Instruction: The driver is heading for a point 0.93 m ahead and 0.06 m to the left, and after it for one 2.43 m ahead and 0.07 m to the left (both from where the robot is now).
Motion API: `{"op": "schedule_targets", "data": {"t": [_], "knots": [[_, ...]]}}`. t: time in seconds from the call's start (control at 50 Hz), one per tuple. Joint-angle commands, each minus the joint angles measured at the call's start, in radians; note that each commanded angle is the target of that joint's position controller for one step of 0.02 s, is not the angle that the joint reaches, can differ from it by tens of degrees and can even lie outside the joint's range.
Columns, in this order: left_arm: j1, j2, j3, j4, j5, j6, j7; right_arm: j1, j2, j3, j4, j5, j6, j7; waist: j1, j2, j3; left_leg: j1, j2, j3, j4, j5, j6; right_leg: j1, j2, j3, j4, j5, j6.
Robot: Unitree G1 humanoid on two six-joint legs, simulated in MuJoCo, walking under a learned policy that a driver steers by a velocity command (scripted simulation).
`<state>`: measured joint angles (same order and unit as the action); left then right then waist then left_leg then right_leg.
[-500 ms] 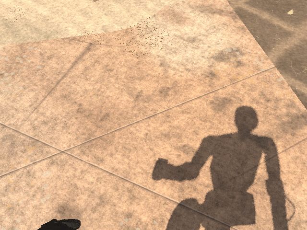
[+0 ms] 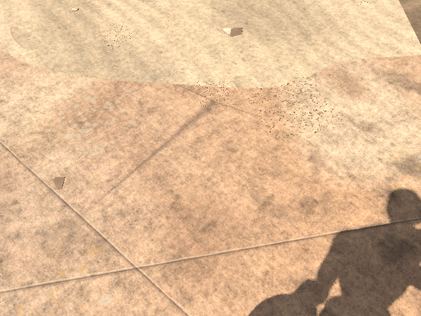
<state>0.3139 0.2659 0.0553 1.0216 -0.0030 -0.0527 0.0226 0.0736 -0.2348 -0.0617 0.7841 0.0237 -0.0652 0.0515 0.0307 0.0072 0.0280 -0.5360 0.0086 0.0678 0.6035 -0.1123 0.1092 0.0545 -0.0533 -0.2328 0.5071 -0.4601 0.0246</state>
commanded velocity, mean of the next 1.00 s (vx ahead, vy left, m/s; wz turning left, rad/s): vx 0.50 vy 0.00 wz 0.27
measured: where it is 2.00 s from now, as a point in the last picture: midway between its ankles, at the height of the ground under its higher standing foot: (181, 207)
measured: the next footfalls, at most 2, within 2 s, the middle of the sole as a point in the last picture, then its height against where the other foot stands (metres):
right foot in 0.48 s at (246, 308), level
left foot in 1.02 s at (153, 238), level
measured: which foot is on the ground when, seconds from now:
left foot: down 0.00-0.50, up 0.52-1.00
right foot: down 0.00-0.00, up 0.02-0.46, down 0.48-1.00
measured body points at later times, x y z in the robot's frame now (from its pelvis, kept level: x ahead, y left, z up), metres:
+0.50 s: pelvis +0.30 +0.00 +0.01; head +0.33 +0.00 +0.46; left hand +0.46 +0.28 -0.07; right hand +0.38 -0.28 -0.11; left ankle +0.13 +0.08 -0.71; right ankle +0.44 -0.08 -0.72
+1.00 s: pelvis +0.56 +0.07 +0.02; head +0.59 +0.08 +0.47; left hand +0.45 +0.33 -0.12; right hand +0.85 -0.07 -0.05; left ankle +0.67 +0.22 -0.71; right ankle +0.44 -0.09 -0.71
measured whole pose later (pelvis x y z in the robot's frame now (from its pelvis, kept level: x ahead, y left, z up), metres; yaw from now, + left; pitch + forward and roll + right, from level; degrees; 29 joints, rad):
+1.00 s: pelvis +0.56 +0.07 +0.02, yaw +15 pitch +3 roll -1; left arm 0.40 0.28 0.05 0.94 -0.02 -0.06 -0.01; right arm 0.03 -0.24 -0.04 0.66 0.02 -0.09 0.03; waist 0.11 0.02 0.01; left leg -0.52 0.03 0.01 0.49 -0.04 0.05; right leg 0.05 0.02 -0.01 0.28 -0.38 -0.01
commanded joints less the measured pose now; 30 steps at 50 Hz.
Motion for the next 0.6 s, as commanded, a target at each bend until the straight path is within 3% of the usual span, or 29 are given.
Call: {"op": "schedule_targets", "data": {"t": [0.02, 0.04, 0.06, 0.08, 0.1, 0.12, 0.18, 0.22, 0.28, 0.32, 0.38, 0.42, 0.46, 0.48, 0.5, 0.52, 0.54, 0.56, 0.58, 0.6], "knots": [[0.055, 0.014, -0.023, -0.135, 0.017, -0.049, -0.015, 0.336, -0.329, -0.101, -0.008, 0.004, 0.001, -0.021, -0.087, 0.29, -0.367, 0.923, 0.34, -0.852, -0.245, -0.164, 0.338, -0.725, 0.119, 0.158, 0.898, -0.07, -0.006], [-0.053, 0.117, 0.0, -0.153, -0.017, -0.096, -0.033, 0.364, -0.243, -0.075, -0.011, -0.01, -0.003, -0.019, -0.15, 0.166, -0.386, 0.942, 0.329, -0.859, -0.315, -0.177, 0.292, -0.835, 0.065, 0.343, 0.946, -0.067, -0.045], [-0.131, 0.139, 0.006, -0.183, -0.045, -0.115, -0.04, 0.325, -0.192, -0.063, -0.016, -0.017, -0.01, -0.023, -0.146, 0.121, -0.264, 0.846, 0.291, -0.695, -0.305, -0.101, 0.244, -0.881, 0.022, 0.332, 0.913, 0.009, -0.071], [-0.148, 0.124, 0.004, -0.183, -0.033, -0.119, -0.034, 0.25, -0.169, -0.055, -0.032, -0.015, -0.016, -0.021, -0.094, -0.007, -0.169, 0.674, 0.248, -0.566, -0.314, 0.024, 0.215, -0.839, -0.025, 0.325, 0.814, 0.084, -0.073], [-0.146, 0.135, 0.016, -0.176, -0.012, -0.11, -0.025, 0.19, -0.139, -0.045, -0.051, -0.017, -0.019, -0.022, -0.058, -0.026, -0.134, 0.551, 0.216, -0.481, -0.326, 0.119, 0.194, -0.766, -0.057, 0.322, 0.72, 0.119, -0.064], [-0.13, 0.133, 0.02, -0.178, -0.006, -0.093, -0.025, 0.16, -0.128, -0.039, -0.066, -0.025, -0.019, -0.024, -0.027, -0.009, -0.111, 0.464, 0.191, -0.446, -0.35, 0.166, 0.188, -0.7, -0.073, 0.326, 0.68, 0.136, -0.055], [-0.139, 0.099, 0.021, -0.201, 0.015, -0.059, -0.02, 0.179, -0.166, -0.047, -0.07, -0.013, -0.021, -0.041, -0.005, 0.004, -0.072, 0.351, 0.158, -0.373, -0.39, 0.245, 0.197, -0.673, -0.064, 0.298, 0.533, 0.196, -0.001], [-0.222, 0.086, 0.017, -0.233, 0.02, -0.054, -0.015, 0.212, -0.191, -0.054, -0.068, -0.009, -0.018, -0.056, -0.027, 0.014, -0.043, 0.323, 0.133, -0.337, -0.399, 0.235, 0.182, -0.694, -0.045, 0.287, 0.382, 0.311, 0.028], [-0.32, 0.061, 0.006, -0.262, 0.013, -0.06, -0.021, 0.244, -0.189, -0.055, -0.064, -0.006, -0.01, -0.066, -0.065, 0.057, -0.031, 0.295, 0.082, -0.284, -0.384, 0.136, 0.127, -0.63, 0.002, 0.274, 0.139, 0.513, 0.029], [-0.366, 0.058, 0.001, -0.278, 0.005, -0.066, -0.03, 0.279, -0.181, -0.052, -0.047, -0.007, -0.011, -0.064, -0.096, 0.08, -0.028, 0.297, 0.091, -0.289, -0.383, 0.085, 0.106, -0.58, 0.018, 0.261, 0.062, 0.605, 0.02], [-0.402, 0.087, 0.005, -0.301, 0.001, -0.078, -0.043, 0.32, -0.166, -0.047, -0.019, -0.005, -0.01, -0.064, -0.11, 0.09, -0.015, 0.403, 0.14, -0.338, -0.33, 0.073, 0.099, -0.598, 0.016, 0.28, 0.002, 0.573, -0.011], [-0.393, 0.112, 0.012, -0.308, 0.001, -0.088, -0.051, 0.325, -0.174, -0.05, -0.013, -0.009, -0.003, -0.069, -0.097, 0.103, -0.01, 0.48, 0.178, -0.377, -0.285, 0.119, 0.091, -0.6, 0.018, 0.28, -0.025, 0.487, -0.04], [-0.306, 0.137, 0.025, -0.288, 0.003, -0.097, -0.051, 0.306, -0.18, -0.05, -0.018, -0.011, 0.006, -0.072, -0.045, 0.123, -0.038, 0.517, 0.169, -0.376, -0.195, 0.302, 0.069, -0.491, 0.045, 0.243, -0.064, 0.421, -0.079], [-0.187, 0.171, 0.042, -0.256, 0.01, -0.1, -0.047, 0.293, -0.159, -0.04, -0.027, -0.016, 0.008, -0.07, 0.009, 0.107, -0.122, 0.492, 0.115, -0.337, -0.054, 0.41, 0.045, -0.316, 0.032, 0.25, -0.059, 0.447, -0.115], [-0.014, 0.22, 0.054, -0.234, 0.019, -0.099, -0.044, 0.286, -0.128, -0.023, -0.05, -0.03, 0.009, -0.07, 0.079, 0.022, -0.266, 0.346, 0.047, -0.273, 0.217, 0.248, 0.008, -0.047, -0.116, 0.413, -0.026, 0.464, -0.181], [0.105, 0.292, 0.08, -0.186, 0.016, -0.084, -0.05, 0.449, -0.052, -0.003, -0.047, -0.002, -0.007, -0.064, 0.028, -0.304, -0.384, -0.051, -0.109, -0.189, 0.574, -0.287, -0.076, 0.309, -0.319, 0.863, -0.104, 0.26, -0.352], [0.104, 0.197, 0.056, -0.182, -0.017, -0.081, -0.057, 0.428, -0.123, -0.009, -0.033, 0.009, -0.016, -0.065, 0.055, -0.248, -0.337, -0.201, -0.078, -0.265, 0.695, -0.458, -0.073, 0.309, -0.335, 1.01, -0.201, 0.036, -0.34], [0.033, 0.143, 0.04, -0.2, -0.019, -0.077, -0.055, 0.307, -0.178, -0.023, -0.056, 0.016, -0.02, -0.064, 0.067, -0.146, -0.186, -0.257, -0.03, -0.258, 0.721, -0.375, -0.066, 0.181, -0.299, 0.866, -0.218, 0.018, -0.29], [-0.038, 0.128, 0.031, -0.219, -0.004, -0.069, -0.052, 0.231, -0.173, -0.02, -0.076, 0.003, -0.023, -0.065, 0.045, -0.057, -0.114, -0.228, 0.021, -0.207, 0.684, -0.293, -0.064, 0.044, -0.258, 0.743, -0.234, 0.11, -0.26], [-0.075, 0.11, 0.024, -0.222, 0.004, -0.065, -0.053, 0.191, -0.163, -0.022, -0.09, -0.013, -0.026, -0.065, 0.023, -0.038, -0.054, -0.206, 0.052, -0.187, 0.619, -0.241, -0.068, -0.066, -0.226, 0.671, -0.26, 0.222, -0.261]]}}
Velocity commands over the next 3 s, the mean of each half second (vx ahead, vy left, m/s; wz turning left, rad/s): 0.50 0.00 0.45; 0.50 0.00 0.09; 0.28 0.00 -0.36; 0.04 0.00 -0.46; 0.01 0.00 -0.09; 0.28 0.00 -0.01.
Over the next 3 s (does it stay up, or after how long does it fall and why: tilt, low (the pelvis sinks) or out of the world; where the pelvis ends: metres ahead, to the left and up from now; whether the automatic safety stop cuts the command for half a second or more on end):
stays up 0.90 0.14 0.03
